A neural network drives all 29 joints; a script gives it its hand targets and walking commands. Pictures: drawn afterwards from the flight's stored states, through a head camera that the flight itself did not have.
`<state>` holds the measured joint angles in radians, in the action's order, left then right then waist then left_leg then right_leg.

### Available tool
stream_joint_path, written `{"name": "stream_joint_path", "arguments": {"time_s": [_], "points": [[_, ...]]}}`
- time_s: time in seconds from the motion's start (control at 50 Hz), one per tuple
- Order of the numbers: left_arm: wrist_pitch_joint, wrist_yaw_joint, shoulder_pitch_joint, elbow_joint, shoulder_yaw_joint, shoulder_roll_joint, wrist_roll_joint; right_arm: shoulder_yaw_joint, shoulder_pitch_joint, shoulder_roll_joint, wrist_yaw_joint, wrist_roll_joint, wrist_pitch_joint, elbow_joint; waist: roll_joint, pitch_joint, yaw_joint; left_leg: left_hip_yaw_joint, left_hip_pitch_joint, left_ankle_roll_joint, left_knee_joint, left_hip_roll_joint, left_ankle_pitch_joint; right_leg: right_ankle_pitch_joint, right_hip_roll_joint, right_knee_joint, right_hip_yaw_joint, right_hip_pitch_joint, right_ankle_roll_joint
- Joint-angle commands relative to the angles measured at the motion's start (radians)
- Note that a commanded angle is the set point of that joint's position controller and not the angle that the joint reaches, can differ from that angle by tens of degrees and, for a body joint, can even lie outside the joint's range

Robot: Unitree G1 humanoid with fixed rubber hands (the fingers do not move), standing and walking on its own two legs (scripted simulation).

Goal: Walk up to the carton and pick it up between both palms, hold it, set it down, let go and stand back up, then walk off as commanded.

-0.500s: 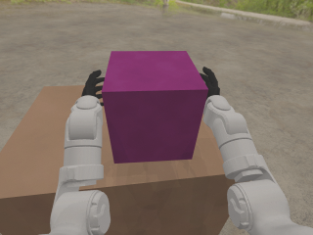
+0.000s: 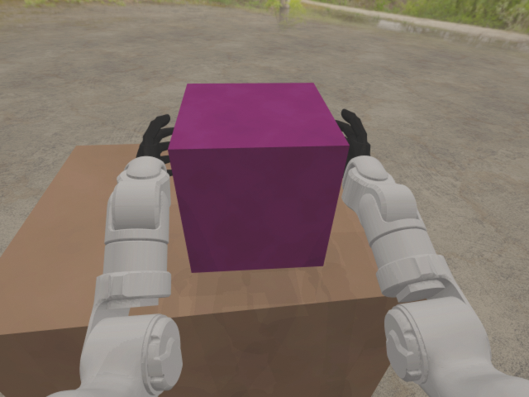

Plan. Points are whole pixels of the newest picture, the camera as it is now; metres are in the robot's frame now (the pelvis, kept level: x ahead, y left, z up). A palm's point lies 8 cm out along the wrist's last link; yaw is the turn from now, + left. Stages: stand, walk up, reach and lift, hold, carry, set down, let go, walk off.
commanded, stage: hold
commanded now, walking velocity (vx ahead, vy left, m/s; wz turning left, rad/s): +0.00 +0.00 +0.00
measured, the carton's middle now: (254, 174) +0.40 -0.01 +0.21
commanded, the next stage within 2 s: none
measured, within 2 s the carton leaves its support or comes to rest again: neither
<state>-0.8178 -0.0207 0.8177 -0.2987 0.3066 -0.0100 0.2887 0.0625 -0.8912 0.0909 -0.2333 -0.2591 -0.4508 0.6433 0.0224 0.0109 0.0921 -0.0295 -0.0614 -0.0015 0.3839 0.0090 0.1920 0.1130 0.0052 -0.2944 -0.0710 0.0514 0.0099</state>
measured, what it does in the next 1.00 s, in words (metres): stands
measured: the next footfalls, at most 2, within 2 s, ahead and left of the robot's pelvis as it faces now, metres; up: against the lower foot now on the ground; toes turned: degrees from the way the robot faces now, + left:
none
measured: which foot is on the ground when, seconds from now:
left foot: down 0.00-1.00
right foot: down 0.00-1.00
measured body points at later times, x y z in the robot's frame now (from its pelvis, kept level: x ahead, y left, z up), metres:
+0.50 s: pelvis +0.02 +0.01 +0.00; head -0.04 +0.02 +0.45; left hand +0.40 +0.14 +0.23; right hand +0.39 -0.15 +0.24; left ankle +0.02 +0.12 -0.75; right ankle +0.04 -0.11 -0.75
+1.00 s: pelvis +0.01 +0.00 +0.00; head -0.06 +0.02 +0.44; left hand +0.39 +0.15 +0.24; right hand +0.39 -0.15 +0.24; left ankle +0.02 +0.12 -0.75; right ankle +0.04 -0.11 -0.75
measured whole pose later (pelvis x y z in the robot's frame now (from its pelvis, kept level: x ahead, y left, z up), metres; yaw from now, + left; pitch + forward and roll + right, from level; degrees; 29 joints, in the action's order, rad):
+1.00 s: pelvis +0.01 +0.00 +0.00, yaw -1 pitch -9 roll -1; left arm -0.87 0.00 0.76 -0.16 0.30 0.01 0.31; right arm 0.07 -0.84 0.07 -0.24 -0.26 -0.51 0.52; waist 0.02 -0.01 0.09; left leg -0.02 -0.02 0.00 0.40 0.01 0.22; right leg 0.13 0.01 -0.31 -0.04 0.02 0.01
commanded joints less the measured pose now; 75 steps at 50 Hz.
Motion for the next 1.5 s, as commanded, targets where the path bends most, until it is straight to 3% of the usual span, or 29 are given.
{"name": "stream_joint_path", "arguments": {"time_s": [0.0, 0.06, 0.08, 0.1, 0.14, 0.2, 0.26, 0.36, 0.42, 0.54, 0.56, 0.58, 0.64, 0.76, 0.86, 0.88, 0.9, 0.96, 1.02, 1.1, 1.16, 1.18, 1.24, 1.26, 1.36, 1.4, 1.42, 1.44, 1.48], "points": [[0.099, 0.148, 0.800, 0.230, -0.456, 0.584, -0.211, -0.373, -0.817, -0.658, 0.097, -0.135, 0.013, -0.353, -0.038, 0.487, 0.025, 0.018, 0.013, -0.032, -0.054, -0.057, -0.223, -0.131, 0.055, 0.016, 0.027, -0.211, -0.052], [0.099, 0.139, 0.713, 0.307, -0.492, 0.579, -0.222, -0.464, -0.792, -0.693, 0.082, -0.180, 0.011, -0.499, -0.028, 0.567, 0.000, 0.017, 0.053, -0.025, -0.019, -0.062, -0.352, -0.280, 0.063, 0.003, 0.039, -0.262, -0.056], [0.100, 0.132, 0.758, 0.355, -0.521, 0.584, -0.225, -0.457, -0.772, -0.680, 0.081, -0.184, 0.001, -0.475, -0.060, 0.550, 0.041, 0.012, 0.078, -0.043, -0.015, -0.068, -0.350, -0.280, 0.062, -0.003, 0.031, -0.247, -0.060], [0.086, 0.134, 0.764, 0.285, -0.478, 0.558, -0.188, -0.428, -0.839, -0.675, 0.087, -0.161, -0.003, -0.449, -0.068, 0.448, -0.024, 0.014, -0.001, -0.036, -0.045, -0.061, -0.250, -0.142, 0.058, 0.010, 0.037, -0.171, -0.049], [0.073, 0.144, 0.786, 0.261, -0.490, 0.563, -0.203, -0.382, -0.808, -0.675, 0.101, -0.130, -0.018, -0.397, -0.034, 0.403, 0.024, 0.028, -0.016, -0.026, -0.084, -0.062, -0.103, -0.040, 0.056, 0.020, 0.025, -0.165, -0.054], [0.067, 0.149, 0.745, 0.226, -0.452, 0.536, -0.189, -0.372, -0.778, -0.664, 0.109, -0.111, -0.022, -0.350, -0.036, 0.356, 0.005, 0.036, -0.024, -0.011, -0.094, -0.057, -0.104, -0.038, 0.037, 0.023, 0.032, -0.179, -0.060], [0.067, 0.140, 0.723, 0.213, -0.475, 0.573, -0.197, -0.403, -0.822, -0.643, 0.098, -0.139, -0.009, -0.426, -0.085, 0.439, -0.005, 0.019, 0.010, -0.039, -0.045, -0.059, -0.221, -0.123, 0.055, 0.015, 0.038, -0.178, -0.040], [0.073, 0.137, 0.743, 0.339, -0.498, 0.570, -0.208, -0.444, -0.748, -0.665, 0.091, -0.164, -0.030, -0.426, -0.038, 0.471, 0.032, 0.012, 0.064, -0.043, -0.045, -0.045, -0.321, -0.201, 0.066, 0.004, 0.030, -0.213, -0.053], [0.054, 0.132, 0.667, 0.370, -0.543, 0.600, -0.208, -0.457, -0.697, -0.638, 0.082, -0.168, -0.030, -0.479, -0.104, 0.493, 0.033, 0.001, 0.126, -0.081, 0.006, -0.043, -0.492, -0.269, 0.072, 0.010, 0.027, -0.189, -0.044], [0.034, 0.162, 0.658, 0.352, -0.473, 0.521, -0.169, -0.443, -0.727, -0.642, 0.089, -0.153, -0.046, -0.471, -0.012, 0.395, -0.019, 0.028, 0.027, -0.032, -0.057, -0.059, -0.269, -0.171, 0.057, 0.019, 0.033, -0.225, -0.049], [0.023, 0.166, 0.654, 0.351, -0.489, 0.526, -0.173, -0.411, -0.702, -0.616, 0.087, -0.136, -0.045, -0.442, -0.050, 0.363, 0.021, 0.035, 0.033, -0.042, -0.065, -0.057, -0.255, -0.170, 0.058, 0.007, 0.027, -0.214, -0.052], [0.017, 0.170, 0.624, 0.326, -0.476, 0.531, -0.169, -0.456, -0.752, -0.610, 0.089, -0.143, -0.035, -0.509, -0.032, 0.390, -0.013, 0.031, 0.028, -0.043, -0.053, -0.054, -0.309, -0.175, 0.069, 0.007, 0.025, -0.209, -0.049], [0.024, 0.144, 0.624, 0.412, -0.546, 0.565, -0.192, -0.466, -0.737, -0.607, 0.083, -0.168, -0.031, -0.569, -0.086, 0.468, 0.015, 0.012, 0.101, -0.071, -0.007, -0.047, -0.473, -0.276, 0.077, -0.003, 0.023, -0.215, -0.044], [0.024, 0.168, 0.642, 0.329, -0.483, 0.541, -0.172, -0.428, -0.724, -0.631, 0.083, -0.137, -0.052, -0.484, -0.012, 0.362, 0.009, 0.033, 0.028, -0.036, -0.054, -0.052, -0.295, -0.192, 0.063, 0.010, 0.031, -0.228, -0.049], [0.037, 0.171, 0.744, 0.303, -0.503, 0.555, -0.186, -0.410, -0.790, -0.654, 0.084, -0.113, -0.035, -0.439, -0.032, 0.395, -0.008, 0.047, 0.020, -0.037, -0.064, -0.056, -0.249, -0.106, 0.058, 0.013, 0.017, -0.201, -0.045], [0.045, 0.166, 0.717, 0.360, -0.522, 0.574, -0.205, -0.410, -0.762, -0.650, 0.088, -0.132, -0.025, -0.471, -0.052, 0.425, 0.021, 0.032, 0.053, -0.046, -0.045, -0.046, -0.319, -0.178, 0.062, -0.002, 0.022, -0.208, -0.048], [0.048, 0.165, 0.744, 0.316, -0.503, 0.574, -0.196, -0.414, -0.797, -0.675, 0.090, -0.126, -0.024, -0.454, -0.064, 0.424, -0.021, 0.028, 0.018, -0.041, -0.054, -0.048, -0.248, -0.104, 0.065, -0.004, 0.019, -0.197, -0.043], [0.047, 0.156, 0.787, 0.274, -0.485, 0.581, -0.206, -0.378, -0.782, -0.645, 0.108, -0.128, -0.029, -0.378, -0.084, 0.425, 0.033, 0.032, 0.023, -0.042, -0.069, -0.047, -0.177, -0.072, 0.053, 0.012, 0.028, -0.193, -0.039], [0.054, 0.152, 0.725, 0.230, -0.479, 0.580, -0.188, -0.396, -0.843, -0.646, 0.107, -0.134, -0.013, -0.426, -0.072, 0.462, -0.003, 0.029, 0.011, -0.035, -0.059, -0.049, -0.215, -0.108, 0.056, 0.002, 0.014, -0.203, -0.044], [0.065, 0.167, 0.802, 0.176, -0.433, 0.560, -0.175, -0.347, -0.798, -0.639, 0.108, -0.096, -0.026, -0.253, -0.038, 0.358, 0.015, 0.042, 0.002, -0.039, -0.082, -0.051, -0.151, -0.041, 0.056, 0.028, 0.029, -0.161, -0.036], [0.084, 0.159, 0.812, 0.236, -0.499, 0.580, -0.221, -0.356, -0.809, -0.668, 0.098, -0.126, -0.010, -0.332, -0.059, 0.473, 0.037, 0.023, 0.044, -0.040, -0.052, -0.048, -0.220, -0.145, 0.055, 0.005, 0.031, -0.192, -0.047], [0.084, 0.160, 0.815, 0.180, -0.422, 0.538, -0.189, -0.387, -0.829, -0.694, 0.101, -0.111, -0.019, -0.307, -0.007, 0.417, -0.023, 0.039, 0.005, -0.018, -0.080, -0.048, -0.170, -0.068, 0.052, 0.014, 0.020, -0.187, -0.057], [0.075, 0.153, 0.776, 0.122, -0.439, 0.592, -0.187, -0.339, -0.863, -0.649, 0.110, -0.112, -0.001, -0.320, -0.050, 0.374, 0.011, 0.034, -0.014, -0.023, -0.082, -0.054, -0.110, -0.026, 0.050, 0.032, 0.031, -0.155, -0.042], [0.086, 0.150, 0.756, 0.169, -0.428, 0.585, -0.195, -0.386, -0.884, -0.705, 0.109, -0.128, 0.014, -0.398, -0.030, 0.445, -0.029, 0.033, -0.018, -0.013, -0.069, -0.057, -0.168, -0.083, 0.053, 0.009, 0.031, -0.187, -0.050], [0.098, 0.153, 0.877, 0.086, -0.404, 0.568, -0.192, -0.313, -0.879, -0.673, 0.110, -0.079, -0.012, -0.229, -0.031, 0.343, 0.004, 0.041, -0.048, -0.012, -0.108, -0.049, -0.014, 0.047, 0.048, 0.033, 0.030, -0.137, -0.048], [0.112, 0.144, 0.878, 0.124, -0.425, 0.578, -0.200, -0.338, -0.924, -0.700, 0.119, -0.110, 0.015, -0.312, -0.059, 0.467, -0.016, 0.023, -0.033, -0.016, -0.088, -0.041, -0.059, 0.005, 0.051, 0.021, 0.029, -0.142, -0.042], [0.124, 0.132, 0.930, 0.163, -0.449, 0.582, -0.221, -0.317, -0.889, -0.691, 0.122, -0.099, 0.006, -0.234, -0.059, 0.448, 0.022, 0.022, -0.021, -0.017, -0.090, -0.041, -0.061, 0.011, 0.049, 0.015, 0.018, -0.138, -0.045], [0.121, 0.125, 0.896, 0.155, -0.442, 0.595, -0.221, -0.350, -0.927, -0.706, 0.127, -0.105, 0.019, -0.307, -0.052, 0.508, -0.020, 0.028, -0.003, -0.014, -0.068, -0.047, -0.129, -0.037, 0.053, 0.015, 0.027, -0.149, -0.043], [0.122, 0.131, 0.856, 0.075, -0.427, 0.602, -0.209, -0.323, -0.895, -0.681, 0.116, -0.102, 0.013, -0.256, -0.049, 0.452, -0.003, 0.029, -0.012, -0.020, -0.082, -0.045, -0.068, -0.015, 0.050, 0.031, 0.039, -0.132, -0.046]]}}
